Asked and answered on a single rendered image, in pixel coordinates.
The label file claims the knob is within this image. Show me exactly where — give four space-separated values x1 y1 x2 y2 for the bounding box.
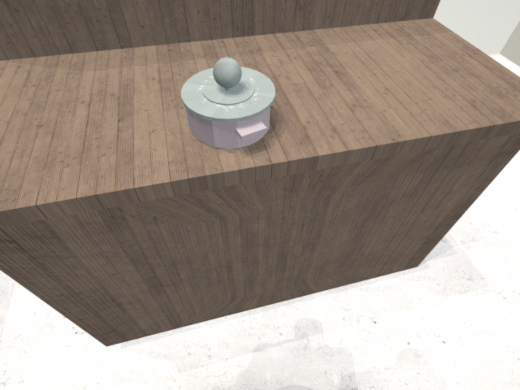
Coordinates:
213 58 242 88

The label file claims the pot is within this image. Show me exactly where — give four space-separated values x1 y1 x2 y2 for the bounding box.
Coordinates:
185 107 271 149

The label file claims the table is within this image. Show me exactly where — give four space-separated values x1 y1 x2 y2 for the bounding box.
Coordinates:
0 0 520 347

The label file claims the lid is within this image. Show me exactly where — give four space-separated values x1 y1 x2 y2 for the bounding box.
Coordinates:
181 67 275 123

